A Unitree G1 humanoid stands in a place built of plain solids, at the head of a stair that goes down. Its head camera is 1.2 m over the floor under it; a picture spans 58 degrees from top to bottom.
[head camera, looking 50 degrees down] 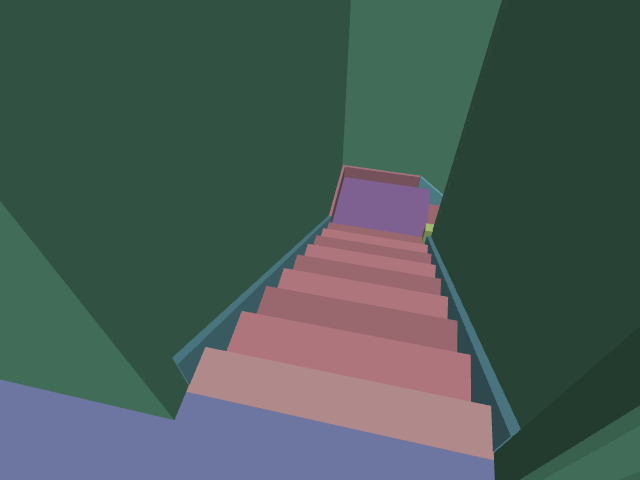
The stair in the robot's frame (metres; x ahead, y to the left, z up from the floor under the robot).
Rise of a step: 0.20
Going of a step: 0.25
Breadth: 0.83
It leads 12 degrees to the right of straight ahead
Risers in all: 9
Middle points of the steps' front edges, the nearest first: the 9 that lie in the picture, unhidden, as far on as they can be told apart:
0.50 -0.06 0.00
0.75 -0.11 -0.20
0.99 -0.17 -0.40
1.23 -0.22 -0.60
1.48 -0.27 -0.80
1.72 -0.33 -1.00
1.97 -0.38 -1.20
2.21 -0.43 -1.39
2.46 -0.47 -1.59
